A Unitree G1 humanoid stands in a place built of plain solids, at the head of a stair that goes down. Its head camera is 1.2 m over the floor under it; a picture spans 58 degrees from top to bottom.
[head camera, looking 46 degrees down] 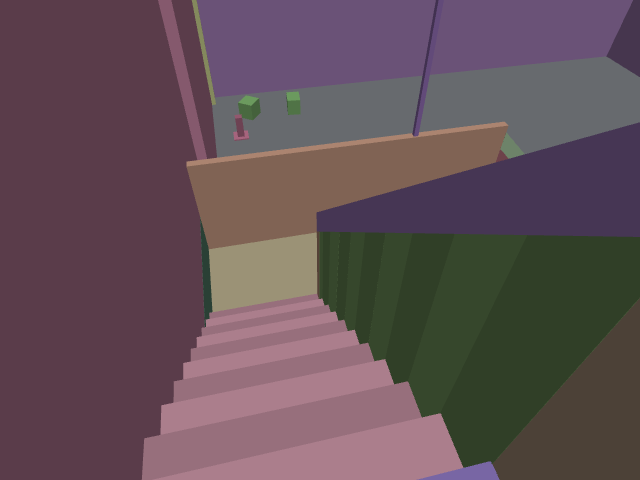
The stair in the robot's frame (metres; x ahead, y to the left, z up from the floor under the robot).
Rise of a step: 0.21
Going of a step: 0.21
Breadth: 1.00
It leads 13 degrees to the left of straight ahead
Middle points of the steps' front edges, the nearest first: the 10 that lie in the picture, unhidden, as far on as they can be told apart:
0.47 0.10 -0.21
0.68 0.14 -0.41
0.89 0.19 -0.62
1.10 0.24 -0.83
1.31 0.28 -1.04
1.52 0.33 -1.25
1.73 0.37 -1.45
1.94 0.42 -1.66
2.15 0.47 -1.87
2.36 0.51 -2.08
